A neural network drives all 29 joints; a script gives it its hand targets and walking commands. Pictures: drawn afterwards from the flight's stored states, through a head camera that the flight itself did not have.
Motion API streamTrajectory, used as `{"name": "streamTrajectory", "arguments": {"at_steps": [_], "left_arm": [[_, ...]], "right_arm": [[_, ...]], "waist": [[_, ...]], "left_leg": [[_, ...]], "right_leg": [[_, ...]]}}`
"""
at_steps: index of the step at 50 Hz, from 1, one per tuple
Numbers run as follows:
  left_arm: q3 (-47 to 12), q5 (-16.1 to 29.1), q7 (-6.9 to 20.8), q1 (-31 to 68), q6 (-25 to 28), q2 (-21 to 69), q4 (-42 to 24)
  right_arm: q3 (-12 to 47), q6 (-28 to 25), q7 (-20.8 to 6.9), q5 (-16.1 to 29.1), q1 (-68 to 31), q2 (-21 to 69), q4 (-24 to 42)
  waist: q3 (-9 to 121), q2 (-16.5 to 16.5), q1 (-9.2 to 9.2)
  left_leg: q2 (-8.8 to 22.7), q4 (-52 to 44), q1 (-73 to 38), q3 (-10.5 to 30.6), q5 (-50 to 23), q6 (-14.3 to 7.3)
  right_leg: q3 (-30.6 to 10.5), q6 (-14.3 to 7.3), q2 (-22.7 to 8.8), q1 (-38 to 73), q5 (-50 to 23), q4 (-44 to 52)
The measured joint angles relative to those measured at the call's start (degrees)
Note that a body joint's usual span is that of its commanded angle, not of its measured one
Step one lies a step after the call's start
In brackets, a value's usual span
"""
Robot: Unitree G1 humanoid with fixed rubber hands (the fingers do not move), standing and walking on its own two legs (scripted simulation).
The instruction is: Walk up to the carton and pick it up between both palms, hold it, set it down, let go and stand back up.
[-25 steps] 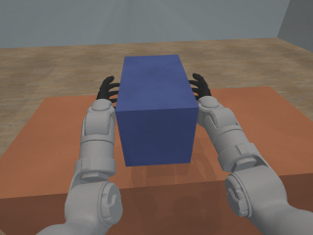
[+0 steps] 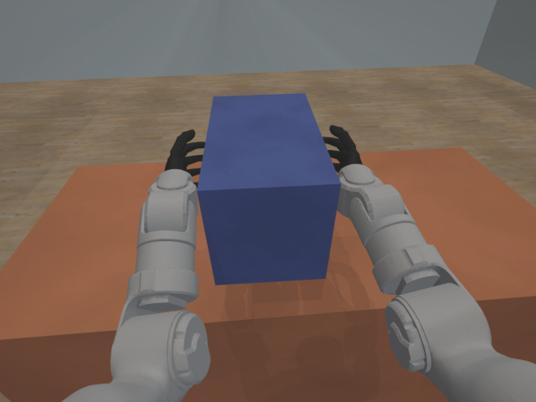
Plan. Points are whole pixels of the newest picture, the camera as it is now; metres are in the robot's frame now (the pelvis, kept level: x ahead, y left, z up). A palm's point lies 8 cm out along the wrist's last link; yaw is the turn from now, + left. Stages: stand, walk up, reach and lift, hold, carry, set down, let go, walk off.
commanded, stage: hold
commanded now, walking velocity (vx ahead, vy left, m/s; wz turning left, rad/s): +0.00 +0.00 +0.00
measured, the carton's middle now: (264, 179) +0.41 -0.01 +0.19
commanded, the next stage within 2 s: set down in 0.24 s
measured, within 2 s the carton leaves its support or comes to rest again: neither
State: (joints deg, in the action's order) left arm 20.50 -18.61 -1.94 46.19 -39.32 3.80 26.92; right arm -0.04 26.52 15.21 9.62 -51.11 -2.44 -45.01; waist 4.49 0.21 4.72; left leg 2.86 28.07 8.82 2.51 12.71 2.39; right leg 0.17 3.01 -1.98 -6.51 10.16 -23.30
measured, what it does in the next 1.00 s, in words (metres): stands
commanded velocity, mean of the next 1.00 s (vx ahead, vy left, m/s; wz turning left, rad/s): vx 0.00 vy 0.00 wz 0.00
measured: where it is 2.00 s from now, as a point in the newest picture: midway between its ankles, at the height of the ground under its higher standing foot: outside the picture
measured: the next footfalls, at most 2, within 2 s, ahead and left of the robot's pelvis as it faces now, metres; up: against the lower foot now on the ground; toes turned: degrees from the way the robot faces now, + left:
none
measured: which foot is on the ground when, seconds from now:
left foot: down 0.00-1.00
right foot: down 0.00-1.00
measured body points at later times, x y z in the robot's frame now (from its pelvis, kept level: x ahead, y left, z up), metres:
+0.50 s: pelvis +0.01 +0.00 +0.00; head -0.07 +0.01 +0.44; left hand +0.40 +0.12 +0.23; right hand +0.40 -0.14 +0.23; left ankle +0.04 +0.14 -0.74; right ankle +0.04 -0.15 -0.74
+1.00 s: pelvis +0.02 +0.00 +0.00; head -0.03 +0.02 +0.45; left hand +0.42 +0.12 +0.20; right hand +0.40 -0.14 +0.17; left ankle +0.04 +0.14 -0.74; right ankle +0.04 -0.15 -0.74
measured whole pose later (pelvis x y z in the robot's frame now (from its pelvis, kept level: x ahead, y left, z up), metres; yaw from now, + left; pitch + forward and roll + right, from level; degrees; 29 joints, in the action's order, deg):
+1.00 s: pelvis +0.02 +0.00 +0.00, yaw +0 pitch -8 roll -1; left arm 17.1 -21.6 1.5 42.3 -30.4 3.5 24.7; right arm -1.7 10.2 16.9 9.6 -40.3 1.5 -41.7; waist -0.9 -2.7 4.7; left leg 2.9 26.2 4.0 2.5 14.1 2.4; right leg 0.2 2.9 -2.0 -2.1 12.1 -22.5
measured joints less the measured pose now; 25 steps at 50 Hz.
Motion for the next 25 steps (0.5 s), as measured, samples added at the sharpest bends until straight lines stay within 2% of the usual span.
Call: {"name": "streamTrajectory", "arguments": {"at_steps": [17, 25], "left_arm": [[-0.58, 0.06, 0.03, 0.00, 0.03, -0.31, -0.01], [1.05, -0.18, 0.31, -0.01, 4.15, 0.31, -0.04]], "right_arm": [[-0.40, -0.23, 0.00, 0.00, 0.01, 0.15, 0.04], [-4.28, -4.36, 0.03, -0.01, 0.02, 1.67, 0.08]], "waist": [[-0.14, -0.02, 0.00], [-0.57, -0.10, 0.00]], "left_leg": [[0.00, -0.03, -0.42, 0.00, 0.27, 0.00], [0.00, -0.21, -1.56, 0.00, 0.79, 0.00]], "right_leg": [[0.00, 0.00, 0.00, 0.40, 0.28, 0.00], [0.00, 0.00, -0.01, 1.46, 0.87, 0.00]]}}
